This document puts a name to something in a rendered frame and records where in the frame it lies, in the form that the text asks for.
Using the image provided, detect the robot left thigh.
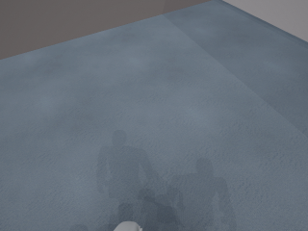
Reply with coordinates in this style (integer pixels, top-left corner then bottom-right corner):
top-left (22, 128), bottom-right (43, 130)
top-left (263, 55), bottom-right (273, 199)
top-left (114, 221), bottom-right (142, 231)

